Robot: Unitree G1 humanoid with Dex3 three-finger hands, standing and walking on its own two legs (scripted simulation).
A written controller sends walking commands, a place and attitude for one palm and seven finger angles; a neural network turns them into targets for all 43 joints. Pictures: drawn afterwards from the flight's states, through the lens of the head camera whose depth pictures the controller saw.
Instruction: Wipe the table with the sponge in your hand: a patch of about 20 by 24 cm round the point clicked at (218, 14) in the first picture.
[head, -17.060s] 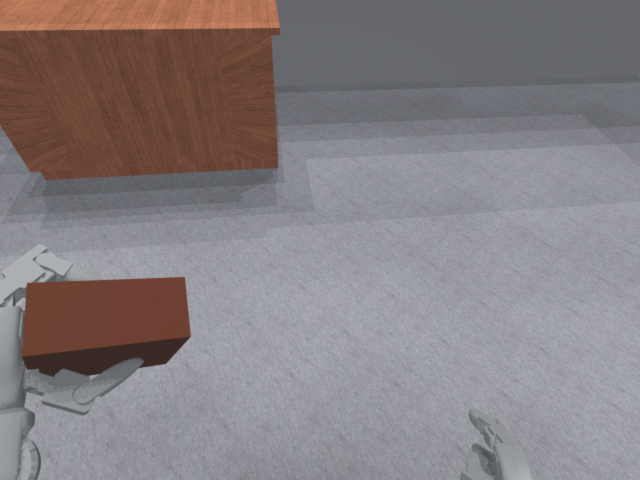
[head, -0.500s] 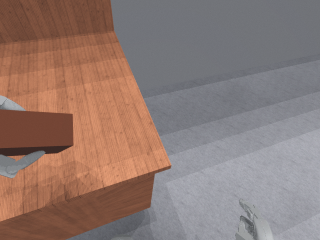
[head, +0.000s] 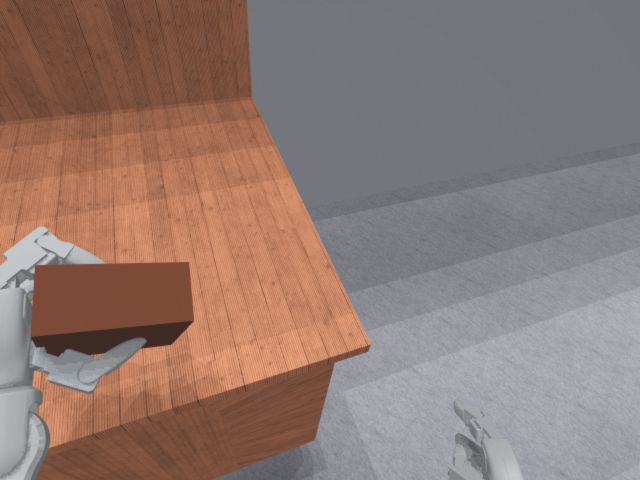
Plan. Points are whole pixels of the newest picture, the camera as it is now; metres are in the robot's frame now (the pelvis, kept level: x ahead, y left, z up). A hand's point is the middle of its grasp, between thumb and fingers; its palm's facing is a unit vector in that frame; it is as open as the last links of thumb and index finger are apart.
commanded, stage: come to a stop and stand still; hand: left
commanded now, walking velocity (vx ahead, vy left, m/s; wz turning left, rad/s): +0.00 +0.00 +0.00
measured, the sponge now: (137, 310) +0.23 +0.22 +0.13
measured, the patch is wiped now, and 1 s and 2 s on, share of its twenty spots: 0.00 0.00 0.00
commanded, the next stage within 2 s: look again from close up in 0.50 s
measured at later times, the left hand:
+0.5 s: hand (100, 294) +0.24 +0.25 +0.15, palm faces +0.36 -0.86 -0.36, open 10.0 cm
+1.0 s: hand (86, 267) +0.25 +0.26 +0.17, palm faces +0.39 -0.77 -0.50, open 10.0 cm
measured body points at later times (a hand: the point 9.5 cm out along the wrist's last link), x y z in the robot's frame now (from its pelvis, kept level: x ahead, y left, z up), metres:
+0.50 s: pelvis +0.02 +0.01 +0.00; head +0.04 +0.04 +0.45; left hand +0.21 +0.30 +0.17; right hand +0.20 -0.22 -0.06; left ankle +0.05 +0.08 -0.74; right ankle +0.01 -0.14 -0.74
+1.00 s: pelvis +0.01 +0.00 +0.00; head +0.03 +0.02 +0.45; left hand +0.22 +0.30 +0.20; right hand +0.19 -0.22 -0.08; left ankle +0.05 +0.08 -0.74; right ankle +0.01 -0.14 -0.74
